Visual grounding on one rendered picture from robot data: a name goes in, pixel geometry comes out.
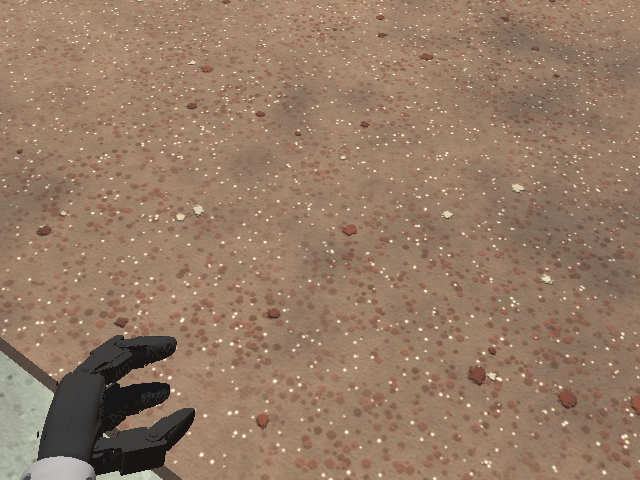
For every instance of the robot left forearm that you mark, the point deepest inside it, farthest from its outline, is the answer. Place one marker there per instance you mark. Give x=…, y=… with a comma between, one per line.
x=59, y=468

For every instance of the left robot hand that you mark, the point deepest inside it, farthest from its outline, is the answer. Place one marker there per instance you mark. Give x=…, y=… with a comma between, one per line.
x=83, y=408

